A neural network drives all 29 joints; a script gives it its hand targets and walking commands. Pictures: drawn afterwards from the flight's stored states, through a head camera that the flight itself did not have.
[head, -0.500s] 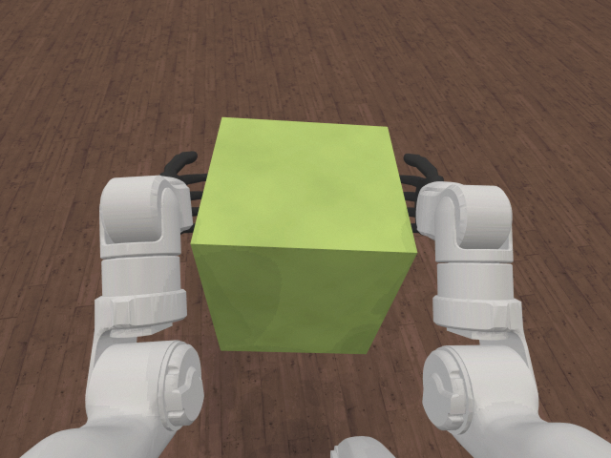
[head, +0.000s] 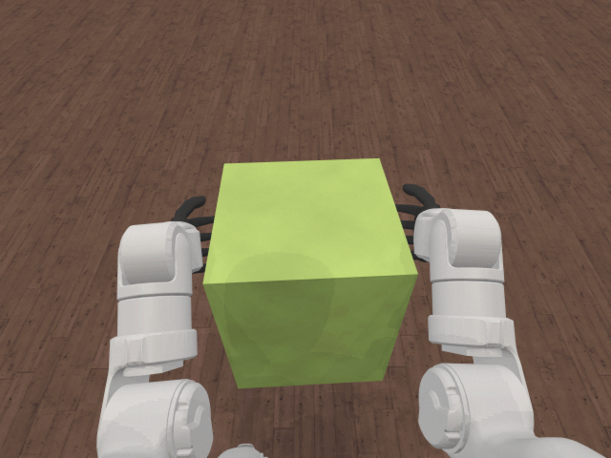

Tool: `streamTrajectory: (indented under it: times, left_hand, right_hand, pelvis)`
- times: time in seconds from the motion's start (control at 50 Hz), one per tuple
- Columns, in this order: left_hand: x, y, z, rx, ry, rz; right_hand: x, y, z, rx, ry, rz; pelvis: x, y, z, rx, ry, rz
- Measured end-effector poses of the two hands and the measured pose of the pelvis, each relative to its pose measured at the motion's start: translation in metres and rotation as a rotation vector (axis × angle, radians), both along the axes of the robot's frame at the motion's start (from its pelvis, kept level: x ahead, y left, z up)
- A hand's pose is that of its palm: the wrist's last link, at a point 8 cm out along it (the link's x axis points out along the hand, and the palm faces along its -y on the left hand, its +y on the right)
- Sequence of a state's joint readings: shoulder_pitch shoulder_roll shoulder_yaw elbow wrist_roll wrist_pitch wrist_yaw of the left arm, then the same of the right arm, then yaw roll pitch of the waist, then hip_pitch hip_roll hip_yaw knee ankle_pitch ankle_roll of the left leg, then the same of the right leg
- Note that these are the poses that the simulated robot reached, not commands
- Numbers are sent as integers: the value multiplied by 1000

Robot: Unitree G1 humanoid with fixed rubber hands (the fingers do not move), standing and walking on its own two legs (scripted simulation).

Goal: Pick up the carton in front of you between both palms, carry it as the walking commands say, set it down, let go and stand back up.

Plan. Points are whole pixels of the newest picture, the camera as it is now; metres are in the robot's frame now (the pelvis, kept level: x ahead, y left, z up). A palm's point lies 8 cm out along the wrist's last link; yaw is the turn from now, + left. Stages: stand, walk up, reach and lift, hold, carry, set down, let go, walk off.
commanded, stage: carry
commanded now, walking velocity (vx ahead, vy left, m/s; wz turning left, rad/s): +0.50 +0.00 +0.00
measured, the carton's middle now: (306, 276) +0.35 +0.01 +0.03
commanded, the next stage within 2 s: none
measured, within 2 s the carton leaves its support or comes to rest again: neither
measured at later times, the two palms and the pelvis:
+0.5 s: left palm (215, 142) +0.59 +0.16 +0.08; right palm (393, 143) +0.57 -0.13 +0.09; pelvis +0.33 +0.03 +0.00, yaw -3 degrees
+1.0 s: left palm (255, 56) +0.89 +0.12 +0.09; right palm (391, 52) +0.90 -0.18 +0.09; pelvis +0.63 -0.03 +0.00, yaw +0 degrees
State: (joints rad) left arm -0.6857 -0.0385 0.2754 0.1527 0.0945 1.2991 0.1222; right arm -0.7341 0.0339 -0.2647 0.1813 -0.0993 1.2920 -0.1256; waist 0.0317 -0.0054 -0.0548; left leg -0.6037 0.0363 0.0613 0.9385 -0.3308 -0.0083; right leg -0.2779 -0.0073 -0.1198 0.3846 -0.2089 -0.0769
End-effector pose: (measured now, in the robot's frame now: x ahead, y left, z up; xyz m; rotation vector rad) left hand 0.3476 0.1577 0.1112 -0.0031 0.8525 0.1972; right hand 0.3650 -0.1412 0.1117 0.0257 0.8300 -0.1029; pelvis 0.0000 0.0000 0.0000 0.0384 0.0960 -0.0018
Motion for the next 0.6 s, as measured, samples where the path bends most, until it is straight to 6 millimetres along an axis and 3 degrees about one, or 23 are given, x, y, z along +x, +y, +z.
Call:
streamTrajectory:
  times: [0.12,0.24,0.32,0.44,0.6]
  left_hand:
    - [52,6,-19,-28,-52,28]
    - [120,20,-36,-68,-164,12]
    - [157,20,-48,-64,-107,-34]
    - [213,12,-40,-51,-76,-97]
    - [307,-6,-22,-35,-161,-83]
  right_hand:
    - [47,6,-21,28,-48,-40]
    - [103,19,-33,36,-159,-101]
    - [132,20,-41,-16,-106,-100]
    - [174,12,-31,-40,-75,-127]
    - [275,-6,-16,-28,-160,-108]
  pelvis:
    - [79,8,1,-3,0,1]
    - [175,28,-22,-18,-18,-29]
    - [221,37,-15,-24,-15,-54]
    - [288,38,1,-54,-19,-55]
    - [393,16,-4,-46,-38,-50]
